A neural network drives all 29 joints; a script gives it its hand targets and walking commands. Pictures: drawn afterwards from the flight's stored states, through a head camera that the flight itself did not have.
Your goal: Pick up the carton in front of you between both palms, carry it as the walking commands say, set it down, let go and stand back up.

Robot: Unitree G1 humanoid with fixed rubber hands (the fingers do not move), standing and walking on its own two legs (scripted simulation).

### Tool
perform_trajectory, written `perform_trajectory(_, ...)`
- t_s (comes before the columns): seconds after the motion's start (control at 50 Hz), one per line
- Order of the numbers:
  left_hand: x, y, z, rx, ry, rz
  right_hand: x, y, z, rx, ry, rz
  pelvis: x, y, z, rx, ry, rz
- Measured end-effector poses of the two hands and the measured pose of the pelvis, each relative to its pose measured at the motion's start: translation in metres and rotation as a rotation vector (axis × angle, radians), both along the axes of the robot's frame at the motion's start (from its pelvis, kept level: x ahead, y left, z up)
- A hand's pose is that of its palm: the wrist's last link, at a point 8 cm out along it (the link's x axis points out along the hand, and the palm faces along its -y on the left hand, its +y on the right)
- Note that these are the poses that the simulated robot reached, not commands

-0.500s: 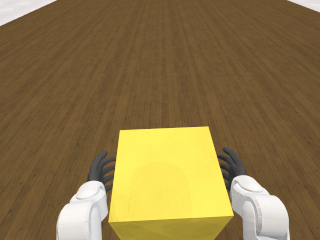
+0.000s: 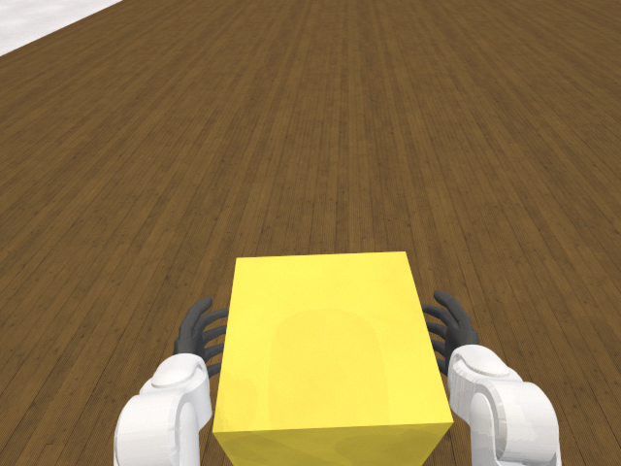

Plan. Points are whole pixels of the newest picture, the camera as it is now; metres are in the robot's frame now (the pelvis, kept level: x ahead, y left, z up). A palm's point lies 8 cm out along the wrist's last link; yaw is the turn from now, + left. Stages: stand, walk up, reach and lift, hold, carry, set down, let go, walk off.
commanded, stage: carry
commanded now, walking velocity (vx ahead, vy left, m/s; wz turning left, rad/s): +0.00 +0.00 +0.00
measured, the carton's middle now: (325, 376) +0.27 +0.00 +0.02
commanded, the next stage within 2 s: hold in 1.46 s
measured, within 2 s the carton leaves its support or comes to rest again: neither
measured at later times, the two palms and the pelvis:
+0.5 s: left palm (187, 413) +0.21 +0.16 +0.06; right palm (454, 405) +0.21 -0.14 +0.06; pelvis -0.05 +0.01 +0.00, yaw +0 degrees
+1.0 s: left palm (187, 410) +0.22 +0.16 +0.04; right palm (443, 403) +0.22 -0.13 +0.04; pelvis -0.07 +0.01 +0.00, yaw +0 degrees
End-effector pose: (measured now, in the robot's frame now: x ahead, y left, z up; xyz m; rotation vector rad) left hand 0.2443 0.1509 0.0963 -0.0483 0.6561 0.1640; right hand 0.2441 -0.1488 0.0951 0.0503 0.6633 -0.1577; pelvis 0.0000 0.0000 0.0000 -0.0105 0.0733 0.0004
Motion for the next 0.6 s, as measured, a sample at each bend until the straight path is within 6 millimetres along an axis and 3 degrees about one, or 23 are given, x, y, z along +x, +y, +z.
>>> perform_trajectory(0.26, -0.026, 0.005, -0.019, 0.032, 0.05, -0.017, -0.026, 0.004, -0.019, -0.031, 0.05, 0.019, -0.025, 0.004, 0.001, 0.003, -0.04, -0.001)
perform_trajectory(0.6, -0.036, 0.007, -0.052, 0.072, 0.06, -0.062, -0.036, 0.009, -0.053, -0.069, 0.059, 0.063, -0.059, 0.009, 0.004, 0.013, -0.051, -0.001)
